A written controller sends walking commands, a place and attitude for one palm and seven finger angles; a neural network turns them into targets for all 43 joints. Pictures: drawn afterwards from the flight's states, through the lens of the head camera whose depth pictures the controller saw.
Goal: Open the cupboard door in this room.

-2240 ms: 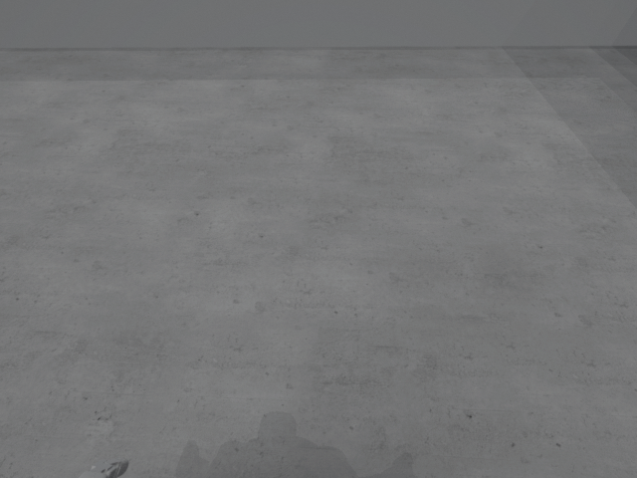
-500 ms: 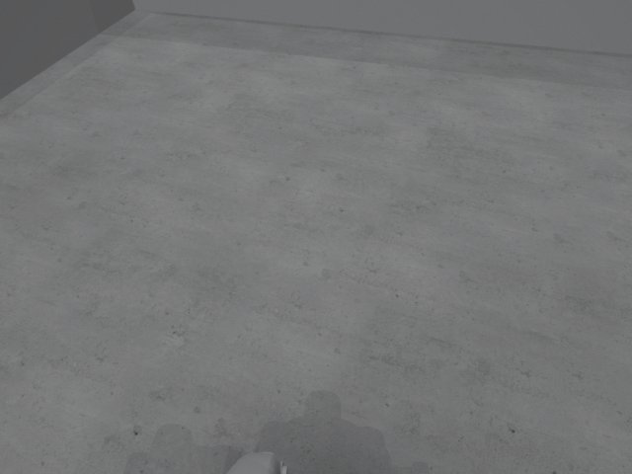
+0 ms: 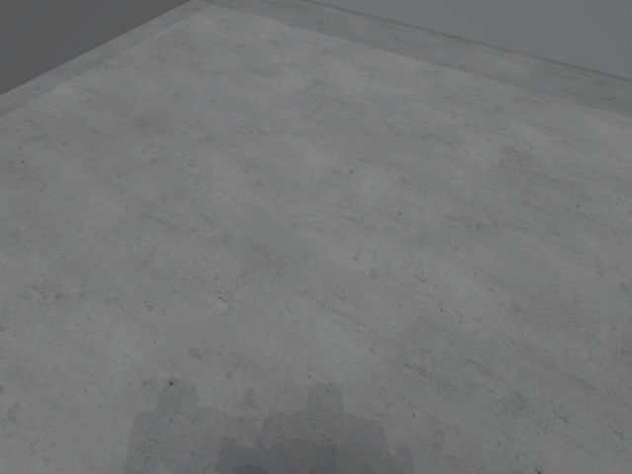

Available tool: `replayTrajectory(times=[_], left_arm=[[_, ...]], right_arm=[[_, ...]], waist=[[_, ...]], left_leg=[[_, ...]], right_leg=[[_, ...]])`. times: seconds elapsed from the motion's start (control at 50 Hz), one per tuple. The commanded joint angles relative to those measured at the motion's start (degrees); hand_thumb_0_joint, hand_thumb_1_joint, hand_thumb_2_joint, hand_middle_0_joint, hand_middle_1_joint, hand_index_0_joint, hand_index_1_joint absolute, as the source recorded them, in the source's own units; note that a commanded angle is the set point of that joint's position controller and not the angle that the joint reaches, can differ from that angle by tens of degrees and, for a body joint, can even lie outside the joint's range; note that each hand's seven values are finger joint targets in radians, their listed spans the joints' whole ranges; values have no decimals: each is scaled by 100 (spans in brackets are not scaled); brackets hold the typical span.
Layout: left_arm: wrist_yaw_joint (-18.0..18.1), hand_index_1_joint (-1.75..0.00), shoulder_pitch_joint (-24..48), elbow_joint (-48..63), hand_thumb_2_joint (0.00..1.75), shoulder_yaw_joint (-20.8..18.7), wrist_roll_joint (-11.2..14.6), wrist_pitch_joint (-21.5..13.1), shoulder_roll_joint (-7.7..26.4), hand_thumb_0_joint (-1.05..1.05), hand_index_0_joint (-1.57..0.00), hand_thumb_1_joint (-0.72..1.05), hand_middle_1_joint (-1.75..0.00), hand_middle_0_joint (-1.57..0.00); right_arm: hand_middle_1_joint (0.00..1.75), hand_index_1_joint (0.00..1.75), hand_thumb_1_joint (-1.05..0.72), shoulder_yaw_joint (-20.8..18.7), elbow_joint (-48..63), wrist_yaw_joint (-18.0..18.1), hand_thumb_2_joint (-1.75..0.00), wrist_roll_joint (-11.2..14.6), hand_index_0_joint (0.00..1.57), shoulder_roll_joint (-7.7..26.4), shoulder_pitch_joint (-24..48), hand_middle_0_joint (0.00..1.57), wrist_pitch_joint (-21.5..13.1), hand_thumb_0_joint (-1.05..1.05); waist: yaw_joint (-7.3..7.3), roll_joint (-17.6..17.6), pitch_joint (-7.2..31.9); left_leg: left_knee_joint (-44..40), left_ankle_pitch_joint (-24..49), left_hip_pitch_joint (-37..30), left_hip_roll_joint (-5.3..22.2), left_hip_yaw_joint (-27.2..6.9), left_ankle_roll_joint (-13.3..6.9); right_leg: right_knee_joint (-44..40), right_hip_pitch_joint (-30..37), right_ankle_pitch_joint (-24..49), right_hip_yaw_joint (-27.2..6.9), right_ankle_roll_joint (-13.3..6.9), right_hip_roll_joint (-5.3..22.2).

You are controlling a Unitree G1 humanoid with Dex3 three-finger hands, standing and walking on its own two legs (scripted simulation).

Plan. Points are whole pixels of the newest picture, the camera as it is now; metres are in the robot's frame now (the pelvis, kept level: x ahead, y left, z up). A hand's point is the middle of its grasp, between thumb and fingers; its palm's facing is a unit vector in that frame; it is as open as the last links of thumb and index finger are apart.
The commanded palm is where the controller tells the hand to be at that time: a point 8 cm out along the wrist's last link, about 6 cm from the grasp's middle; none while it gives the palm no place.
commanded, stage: turn or walk to find it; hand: left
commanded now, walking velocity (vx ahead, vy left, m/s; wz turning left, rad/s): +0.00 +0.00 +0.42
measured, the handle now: out of the picture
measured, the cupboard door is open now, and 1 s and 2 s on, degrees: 0 0 0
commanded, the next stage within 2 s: stand and wait in 1.18 s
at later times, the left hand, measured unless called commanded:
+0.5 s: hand out of the picture -0.03 +0.20 -0.19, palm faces +0.25 -0.94 -0.21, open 7.4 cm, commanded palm none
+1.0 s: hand out of the picture -0.01 +0.24 -0.15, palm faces +0.41 -0.88 -0.24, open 7.4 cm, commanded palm none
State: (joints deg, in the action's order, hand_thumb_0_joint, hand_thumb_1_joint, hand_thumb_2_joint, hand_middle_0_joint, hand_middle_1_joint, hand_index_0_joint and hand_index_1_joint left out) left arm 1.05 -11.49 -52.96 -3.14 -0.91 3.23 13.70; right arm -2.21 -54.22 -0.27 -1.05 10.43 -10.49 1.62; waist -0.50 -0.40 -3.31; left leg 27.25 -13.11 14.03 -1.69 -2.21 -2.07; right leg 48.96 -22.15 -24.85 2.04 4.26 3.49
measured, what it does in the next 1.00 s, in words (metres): steps on the spot, turning left: right foot, then left foot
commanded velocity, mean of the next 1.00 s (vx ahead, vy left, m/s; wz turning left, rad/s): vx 0.00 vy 0.00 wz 0.42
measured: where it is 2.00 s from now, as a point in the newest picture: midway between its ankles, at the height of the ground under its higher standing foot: outside the picture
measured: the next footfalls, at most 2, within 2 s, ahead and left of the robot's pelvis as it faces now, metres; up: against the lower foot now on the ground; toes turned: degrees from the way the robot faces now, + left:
right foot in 0.10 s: +0.04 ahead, -0.14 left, +0.00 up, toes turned -1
left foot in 0.52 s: -0.02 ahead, +0.12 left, +0.00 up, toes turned +19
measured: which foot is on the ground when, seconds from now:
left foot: down 0.00-0.10, up 0.12-0.50, down 0.52-1.00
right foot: up 0.00-0.08, down 0.10-0.52, up 0.54-1.00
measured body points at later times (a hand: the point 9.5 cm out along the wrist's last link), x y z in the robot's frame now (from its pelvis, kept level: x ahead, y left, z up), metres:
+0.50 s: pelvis -0.02 +0.01 -0.01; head +0.01 +0.03 +0.43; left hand -0.04 +0.25 -0.17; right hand +0.10 -0.24 -0.15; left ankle -0.06 +0.11 -0.74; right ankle +0.00 -0.13 -0.74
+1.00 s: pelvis -0.04 +0.02 +0.00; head -0.02 +0.03 +0.45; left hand -0.03 +0.29 -0.14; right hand +0.09 -0.19 -0.15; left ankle -0.05 +0.11 -0.74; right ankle +0.01 -0.12 -0.71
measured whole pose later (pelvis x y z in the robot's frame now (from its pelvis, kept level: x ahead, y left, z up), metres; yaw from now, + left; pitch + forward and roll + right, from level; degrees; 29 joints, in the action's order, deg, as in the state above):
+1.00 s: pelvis -0.04 +0.02 +0.00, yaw +25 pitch +0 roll -1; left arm 1.3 -7.6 -52.1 -2.9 -0.8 3.0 12.2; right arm -3.1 -55.5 0.0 -1.3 10.9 -14.1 1.9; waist -2.6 0.4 -2.5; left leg 25.7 -11.1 14.6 -4.2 -4.8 -3.1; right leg 44.2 -19.7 -24.0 0.9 4.1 2.1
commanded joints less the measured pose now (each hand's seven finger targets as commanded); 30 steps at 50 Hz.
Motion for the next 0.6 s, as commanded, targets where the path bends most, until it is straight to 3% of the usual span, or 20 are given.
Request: replayTrajectory(times=[0.0,0.04,0.06,0.08,0.1,0.12,0.14,0.18,0.2,0.3,0.38,0.42,0.44,0.46,0.48,0.5,0.52,0.54,0.58], left_arm=[[41,-30,-228,423,90,-94,47,-184,333,0,-20,90,-30,-20],[65,-30,-510,359,90,-110,42,-260,413,0,-20,90,-30,-20],[90,-30,-643,344,90,-145,15,-317,606,0,-20,90,-30,-20],[140,-30,-734,351,90,-245,-83,-373,1098,0,-20,90,-30,-20],[110,-30,-680,458,90,-232,-56,-332,1310,0,-20,90,-30,-20],[124,-30,-507,519,90,-240,-30,-347,1129,0,-20,90,-30,-20],[137,-30,-205,577,90,-218,-34,-321,987,0,-20,90,-30,-20],[111,-30,145,638,90,-117,-34,-354,712,0,-20,90,-30,-20],[111,-30,85,627,90,-108,-33,-372,667,0,-20,90,-30,-20],[114,-30,-466,366,90,-152,-78,-355,832,0,-20,90,-30,-20],[103,-30,-605,248,90,-231,-104,-323,1046,0,-20,90,-30,-20],[95,-30,-539,202,90,-254,-98,-296,1086,0,-20,90,-30,-20],[93,-30,-424,184,90,-259,-79,-279,1054,0,-20,90,-30,-20],[83,-30,-383,206,90,-255,-27,-243,984,0,-20,90,-30,-20],[54,-30,-500,324,90,-227,20,-190,676,0,-20,90,-30,-20],[33,-30,-328,531,90,-108,2,-159,366,0,-20,90,-30,-20],[97,-30,81,495,90,-117,-40,-74,486,0,-20,90,-30,-20],[76,-30,222,458,90,-139,-25,-65,468,0,-20,90,-30,-20],[-9,-30,22,228,90,-170,-26,-103,478,0,-20,90,-30,-20]], right_arm=[[30,30,-90,-383,371,100,-90,-42,20,1310,-72,20,-40,0],[30,30,-90,-393,384,76,-90,0,20,1228,-26,20,-32,0],[30,30,-90,-369,413,48,-90,40,20,1066,-64,20,-42,0],[30,30,-90,-311,517,14,-90,78,20,663,-161,20,-46,0],[30,30,-90,-354,601,26,-90,10,20,731,-104,20,4,0],[30,30,-90,-397,505,19,-90,-38,20,863,-41,20,107,0],[30,30,-90,-420,441,-15,-90,-25,20,862,-82,20,141,0],[30,30,-90,-387,223,-73,-90,-41,20,788,-292,20,152,0],[30,30,-90,-370,176,-78,-90,-36,20,752,-349,20,152,0],[30,30,-90,-301,219,-73,-90,-7,20,652,95,20,171,0],[30,30,-90,-220,269,-67,-90,53,20,563,262,20,91,0],[30,30,-90,-212,238,-44,-90,68,20,588,97,20,49,0],[30,30,-90,-206,208,-37,-90,63,20,625,-111,20,18,0],[30,30,-90,-237,146,-43,-90,45,20,770,-394,20,-31,0],[30,30,-90,-339,144,-32,-90,-4,20,1304,-592,20,-105,0],[30,30,-90,-434,147,-1,-90,8,20,1779,-814,20,-86,0],[30,30,-90,-434,6,76,-90,-4,20,1656,-982,20,-98,0],[30,30,-90,-399,60,134,-90,-11,20,1557,-719,20,-90,0],[30,30,-90,-270,220,164,-90,-10,20,1224,-185,20,-130,0]], waist=[[1,917,498],[171,675,588],[236,202,625],[245,-1251,597],[296,-1483,446],[258,-1507,335],[99,-1222,73],[-93,-808,-60],[-70,-878,41],[208,-919,69],[319,-1160,361],[217,-1157,464],[79,-1068,513],[-81,-624,660],[-152,878,825],[-241,1994,708],[-438,1629,749],[-291,1498,483],[-39,878,256]], left_leg=[[-548,2131,-284,1355,-1543,-776],[-144,1884,125,1110,-1454,-523],[271,1103,699,816,-1226,-240],[1461,-645,1762,6,-324,186],[2625,-1949,1831,-175,-112,298],[3381,-1792,1718,1,-368,294],[3850,-1499,1747,92,-298,301],[4206,-854,1760,239,-76,423],[4183,-779,1759,260,12,479],[3220,-1152,1541,339,321,580],[1956,-1384,1028,286,634,522],[1284,-1123,606,241,786,470],[626,-686,240,282,782,434],[-202,147,-481,360,688,368],[-697,1398,-1271,1441,-767,-46],[-873,3080,-1275,2516,-1924,-723],[-919,2576,-883,2387,-1861,-800],[-909,2118,-665,2191,-1771,-791],[-916,2083,-510,1698,-1138,-657]], right_leg=[[-990,405,192,24,-63,-177],[-2183,1213,1072,54,-80,-176],[-2806,1863,1463,-259,-159,198],[-3237,2349,1715,-1746,-636,1605],[-3367,1635,1913,-2084,-1188,2376],[-3567,1033,1323,-2043,-1225,2131],[-3589,759,1038,-1765,-1195,1923],[-3332,811,1474,-759,-1064,1413],[-3243,981,1771,-545,-1055,1352],[-3050,1340,2549,-326,-1205,1532],[-2626,1667,3469,-127,-1245,1623],[-2357,1562,3592,2,-1119,1632],[-2056,1433,3437,185,-946,1584],[-1543,997,2951,452,-651,1443],[-429,-98,1206,806,-223,814],[639,-975,-1321,645,44,279],[1256,-836,-1166,31,-51,284],[1576,-1071,-823,-122,-56,322],[1727,-993,35,-152,-16,349]])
